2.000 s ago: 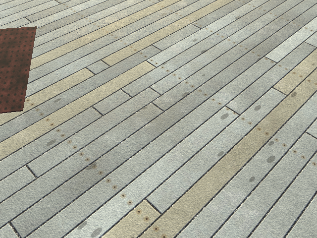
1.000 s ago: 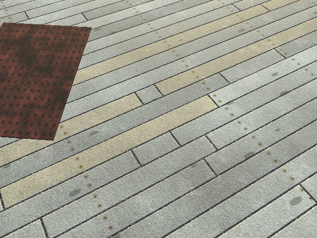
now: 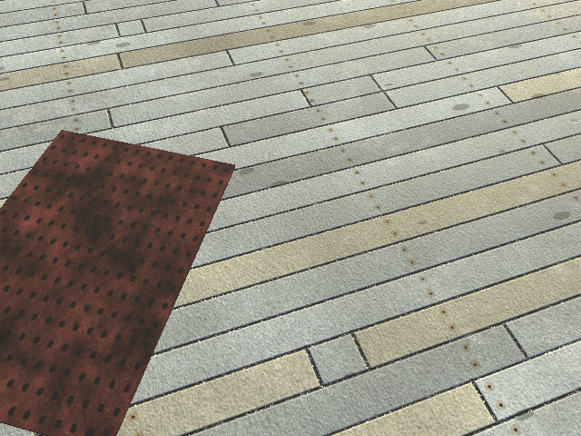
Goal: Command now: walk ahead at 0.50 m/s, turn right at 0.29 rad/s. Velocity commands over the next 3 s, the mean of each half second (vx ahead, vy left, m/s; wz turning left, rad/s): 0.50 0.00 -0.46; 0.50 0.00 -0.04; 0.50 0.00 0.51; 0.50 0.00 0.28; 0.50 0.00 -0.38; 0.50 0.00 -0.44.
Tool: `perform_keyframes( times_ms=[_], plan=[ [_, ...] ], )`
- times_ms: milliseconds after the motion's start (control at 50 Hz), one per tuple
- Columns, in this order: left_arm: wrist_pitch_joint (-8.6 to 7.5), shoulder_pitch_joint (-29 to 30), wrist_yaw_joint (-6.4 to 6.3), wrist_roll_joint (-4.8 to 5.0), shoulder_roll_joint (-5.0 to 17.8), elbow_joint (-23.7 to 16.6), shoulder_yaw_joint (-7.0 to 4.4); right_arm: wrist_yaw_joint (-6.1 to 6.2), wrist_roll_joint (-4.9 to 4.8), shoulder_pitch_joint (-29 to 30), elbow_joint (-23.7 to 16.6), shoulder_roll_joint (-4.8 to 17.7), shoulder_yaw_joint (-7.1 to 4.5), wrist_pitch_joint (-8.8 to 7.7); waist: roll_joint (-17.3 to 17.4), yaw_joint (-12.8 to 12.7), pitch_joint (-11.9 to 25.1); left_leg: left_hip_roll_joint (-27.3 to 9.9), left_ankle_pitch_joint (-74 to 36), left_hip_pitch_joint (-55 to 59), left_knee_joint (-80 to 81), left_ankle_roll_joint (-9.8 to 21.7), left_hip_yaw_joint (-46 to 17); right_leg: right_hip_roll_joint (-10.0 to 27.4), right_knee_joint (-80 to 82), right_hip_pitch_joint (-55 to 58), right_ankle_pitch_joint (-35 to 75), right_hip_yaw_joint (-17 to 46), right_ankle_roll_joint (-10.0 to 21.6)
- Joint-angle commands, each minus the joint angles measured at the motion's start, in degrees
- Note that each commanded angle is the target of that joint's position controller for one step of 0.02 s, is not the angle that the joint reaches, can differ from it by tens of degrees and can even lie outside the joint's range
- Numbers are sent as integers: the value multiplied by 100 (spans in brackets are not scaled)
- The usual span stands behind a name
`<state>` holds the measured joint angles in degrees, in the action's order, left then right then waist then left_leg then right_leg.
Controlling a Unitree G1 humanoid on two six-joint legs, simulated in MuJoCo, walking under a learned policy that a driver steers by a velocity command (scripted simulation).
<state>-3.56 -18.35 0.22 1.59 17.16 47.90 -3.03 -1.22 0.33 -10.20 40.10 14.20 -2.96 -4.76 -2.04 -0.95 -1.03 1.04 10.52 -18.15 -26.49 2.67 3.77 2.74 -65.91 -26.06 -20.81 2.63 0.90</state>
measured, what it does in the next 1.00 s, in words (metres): walks ahead: right foot, then left foot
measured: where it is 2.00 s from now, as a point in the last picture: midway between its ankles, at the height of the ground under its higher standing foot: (344, 233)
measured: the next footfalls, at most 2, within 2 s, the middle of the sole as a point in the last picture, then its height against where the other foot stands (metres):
right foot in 0.40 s outside the picture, level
left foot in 0.92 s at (320, 345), level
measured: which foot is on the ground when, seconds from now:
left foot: down 0.00-0.40, up 0.42-0.90, down 0.92-1.00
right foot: up 0.00-0.38, down 0.40-0.94, up 0.96-1.00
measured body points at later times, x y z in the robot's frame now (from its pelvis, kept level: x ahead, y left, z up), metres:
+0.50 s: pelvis +0.27 -0.07 -0.01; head +0.31 -0.09 +0.43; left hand +0.49 +0.14 -0.11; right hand +0.28 -0.37 -0.13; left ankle +0.15 +0.10 -0.63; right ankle +0.32 -0.16 -0.74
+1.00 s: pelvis +0.56 -0.10 -0.01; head +0.60 -0.10 +0.44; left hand +0.70 +0.16 -0.13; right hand +0.66 -0.40 -0.10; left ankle +0.66 -0.04 -0.74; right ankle +0.37 -0.18 -0.66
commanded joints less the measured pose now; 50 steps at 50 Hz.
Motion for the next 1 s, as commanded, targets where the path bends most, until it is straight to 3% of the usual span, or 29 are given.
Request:
perform_keyframes(
  times_ms=[20, 100, 180, 280, 300, 340, 360, 380, 400, 420, 440, 460, 480, 500, 520, 540, 600, 660, 700, 760, 840, 860, 880, 900, 920, 940, 960, 980, 1000],
  plan=[
    [54, -106, -21, -2, 301, -391, -127, -4, 40, -168, -87, 608, -185, -163, 919, -4, 219, -1595, -658, 921, 1693, 940, -1403, 465, -43, -1071, 588, 325, -73],
    [139, 323, -34, -32, 242, -521, -147, 72, 70, -256, 155, 700, -246, -229, 521, 34, -12, -1514, -1519, 976, 1880, 881, -540, 439, 670, -1494, 1578, 497, -178],
    [82, 1037, 109, -55, 87, -734, -77, 153, 27, -403, 312, 869, -277, -184, 443, 282, -197, -1371, -1572, 1117, 1968, 667, 160, 339, 2053, -1249, 2638, 71, -84],
    [93, 1835, 280, -47, 63, -1198, -32, 193, -93, -870, 596, 1079, -354, 7, 390, 550, -449, -1724, -2030, 2202, 1626, 585, 415, 252, 2847, -1617, 2116, -277, 162],
    [98, 1872, 313, -48, 96, -1275, -47, 202, -117, -868, 618, 1123, -369, 55, 436, 508, -422, -1765, -2496, 2364, 1429, 532, 487, 178, 2928, -1542, 1833, -395, 242],
    [127, 1643, 346, -55, 263, -1343, -136, 247, -147, -770, 595, 1294, -412, 136, 668, 273, -107, -1750, -4425, 2526, 705, 397, 670, -181, 2950, -876, 1207, -771, 458],
    [146, 1206, 342, -48, 419, -1278, -227, 275, -154, -722, 578, 1370, -430, 186, 766, 4, 182, -1699, -5282, 2500, 9, 326, 751, -420, 2959, -254, 944, -927, 594],
    [152, 360, 299, -34, 679, -1081, -384, 301, -175, -609, 550, 1388, -419, 224, 688, -488, 614, -1509, -5376, 2122, -1107, 167, 900, -663, 3342, 946, 1214, -965, 796],
    [201, -612, 185, -36, 1145, -860, -585, 330, -104, -635, 456, 1249, -349, 186, 235, -910, 1156, -1270, -3850, 772, -2770, -88, 902, -224, 3528, 2775, 1419, -36, 1113],
    [192, -369, 114, 41, 1751, -983, -675, 252, 68, -1009, 106, 437, -85, 13, -1436, -277, 1619, 87, 1541, -1996, -5186, -538, 595, 1381, 4140, 4751, 855, 3386, 2319],
    [125, -570, 131, -40, 1353, -1105, -522, 126, -92, -742, 68, 818, -119, -260, -757, -604, 2442, 112, 2182, -2654, -5780, -414, -949, 1736, 4830, 5142, 307, 4606, 2537],
    [71, -478, 129, -100, 978, -1049, -428, 63, -312, -158, -105, 1016, -168, -367, -450, -697, 1719, -195, 1773, -2992, -5638, -271, -1003, 1483, 4820, 4704, 573, 3629, 2165],
    [22, -131, 140, -73, 824, -1050, -380, 82, -253, -48, -158, 917, -131, -409, 73, -394, 1036, -464, 1317, -2862, -4937, -208, -961, 1195, 4818, 3763, 1190, 2838, 1897],
    [11, 240, 133, -62, 557, -1095, -297, 149, -46, 127, -88, 928, -166, -374, 372, -211, 704, -672, 1061, -2472, -4351, -190, -877, 912, 4917, 3030, 1705, 2244, 1612],
    [0, 449, 104, -129, 580, -1204, -281, 148, -6, -40, -121, 959, -199, -317, 20, 29, 569, -720, 922, -2087, -4166, -261, -910, 883, 5018, 2441, 2285, 2136, 1725],
    [-9, 541, 95, -136, 565, -1261, -282, 141, 27, -147, -109, 988, -218, -250, 38, 129, 486, -742, 906, -1864, -3969, -342, -914, 799, 5110, 2114, 2665, 2032, 1749],
    [-27, 526, -2, -103, 681, -1203, -303, 134, 41, -72, -113, 735, -150, -103, 102, 210, 313, -717, 438, -1748, -3016, -591, -675, 622, 5307, 1468, 2900, 1426, 1667],
    [-38, 307, -50, -111, 681, -1032, -276, 79, 19, 425, -139, 493, -25, -82, -126, -74, 199, -672, -1006, -1406, -1705, -615, -522, 348, 5373, 1237, 2783, 747, 1327],
    [-62, 93, -32, -114, 718, -906, -262, 38, -58, 778, -197, 490, 3, -96, -200, -285, 132, -585, -1708, -1252, -1143, -532, -470, 390, 5424, 1315, 2277, 661, 1203],
    [-87, -132, 8, -111, 790, -716, -262, -22, -137, 1153, -336, 633, -18, -110, -186, -463, -77, -559, -1738, -1586, -746, -316, -520, 732, 5410, 1941, 1966, 783, 1162],
    [-9, -347, -37, -114, 803, -492, -283, -169, -123, 1387, -524, 687, -31, -126, -84, -499, -227, -371, -744, -2250, -511, 38, -425, 1020, 5012, 3130, 3044, 611, 990],
    [12, -206, -56, -113, 955, -486, -320, -190, -153, 1154, -545, 661, -29, -125, -355, -306, -117, -345, -534, -1863, -484, 153, -441, 1139, 4792, 3059, 3534, 598, 933],
    [30, -27, -78, -113, 967, -528, -325, -190, -144, 757, -433, 824, -98, -115, -354, -89, 131, -167, -399, -1297, -467, 259, -288, 1035, 4446, 3055, 4585, 401, 829],
    [69, 93, -110, -125, 936, -565, -310, -172, -110, 83, -247, 1001, -214, -105, -241, 282, 573, 103, -601, -307, -325, 404, -74, 807, 3635, 2916, 5527, 104, 677],
    [80, 140, -157, -167, 830, -669, -250, -135, -94, -749, -54, 1252, -338, -76, 11, 656, 1105, -121, -901, 1105, -358, 635, -518, 538, 2415, 2163, 5184, -171, 451],
    [-28, -405, -128, -234, 438, -874, -110, -99, -41, -1320, -61, 1842, -476, -63, 1223, 538, 1851, -1492, -386, 3264, -171, 1564, -3079, -288, 147, -53, 2688, -461, -20],
    [-172, -393, -67, -246, 354, -832, -37, -122, -163, -1504, 23, 1527, -397, -47, 1738, 586, 2169, -1964, 430, 3992, 736, 1935, -4922, -787, -771, -1295, -996, 185, -121],
    [-289, 37, 22, -68, 718, -947, -109, -91, -176, -1296, -43, 1207, -295, -19, 1216, 689, 1536, -1850, 1084, 3645, 870, 1645, -4456, -411, -1114, -1876, -774, 529, -39],
    [-360, 482, 48, -12, 726, -1068, -95, -63, -128, -973, -138, 1126, -275, 11, 683, 640, 932, -1653, 886, 2866, 949, 1465, -3799, -174, -871, -1938, -317, 411, 14]
  ],
)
